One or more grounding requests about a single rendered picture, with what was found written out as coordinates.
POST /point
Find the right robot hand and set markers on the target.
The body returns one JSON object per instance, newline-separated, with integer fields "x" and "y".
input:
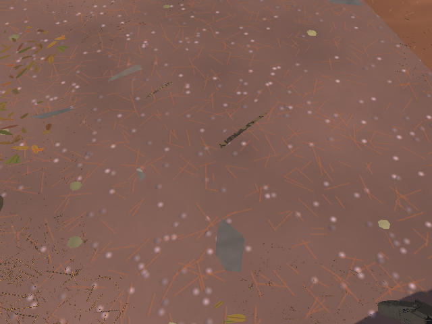
{"x": 408, "y": 312}

